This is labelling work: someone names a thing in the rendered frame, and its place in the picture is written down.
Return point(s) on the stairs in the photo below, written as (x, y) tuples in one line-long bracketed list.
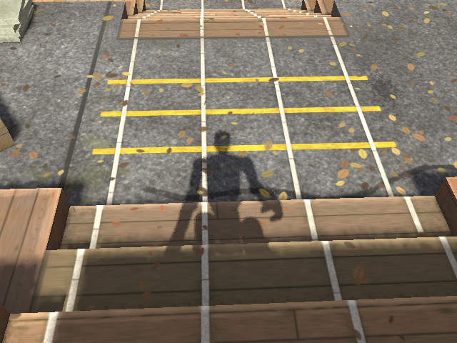
[(224, 13), (348, 270)]

